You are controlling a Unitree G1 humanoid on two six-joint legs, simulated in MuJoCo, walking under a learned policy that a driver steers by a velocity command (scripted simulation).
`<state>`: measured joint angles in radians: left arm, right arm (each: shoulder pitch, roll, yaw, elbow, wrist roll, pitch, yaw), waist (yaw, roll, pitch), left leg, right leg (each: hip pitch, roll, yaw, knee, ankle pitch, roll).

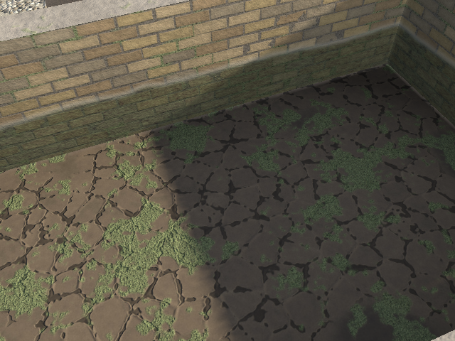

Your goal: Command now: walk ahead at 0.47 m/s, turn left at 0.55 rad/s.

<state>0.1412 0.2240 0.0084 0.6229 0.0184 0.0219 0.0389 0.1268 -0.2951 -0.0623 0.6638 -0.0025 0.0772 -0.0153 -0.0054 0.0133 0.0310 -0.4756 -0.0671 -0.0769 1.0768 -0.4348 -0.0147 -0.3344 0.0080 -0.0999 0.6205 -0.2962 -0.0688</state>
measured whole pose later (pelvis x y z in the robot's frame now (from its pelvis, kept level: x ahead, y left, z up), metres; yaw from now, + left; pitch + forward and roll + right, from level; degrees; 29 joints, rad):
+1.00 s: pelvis -0.02 -0.03 +0.00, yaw +23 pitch -2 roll -1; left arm 0.16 0.19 -0.04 0.60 0.03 0.05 0.00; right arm 0.10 -0.16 0.06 0.60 -0.02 0.07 0.02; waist 0.01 -0.01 0.00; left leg -0.30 -0.08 -0.09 0.62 -0.28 0.04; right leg -0.27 0.00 -0.03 0.60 -0.30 0.00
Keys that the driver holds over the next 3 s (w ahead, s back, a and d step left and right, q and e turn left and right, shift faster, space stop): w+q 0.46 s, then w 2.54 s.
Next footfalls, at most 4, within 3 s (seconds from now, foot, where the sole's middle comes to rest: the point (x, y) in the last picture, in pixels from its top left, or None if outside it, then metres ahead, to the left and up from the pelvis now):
0.14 left None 0.02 0.08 -0.76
0.52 right None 0.07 -0.12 -0.76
0.86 left None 0.01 0.09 -0.76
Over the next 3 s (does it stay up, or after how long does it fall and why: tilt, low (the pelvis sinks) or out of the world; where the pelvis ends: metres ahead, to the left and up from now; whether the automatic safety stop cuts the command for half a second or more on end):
stays up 0.04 0.01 0.00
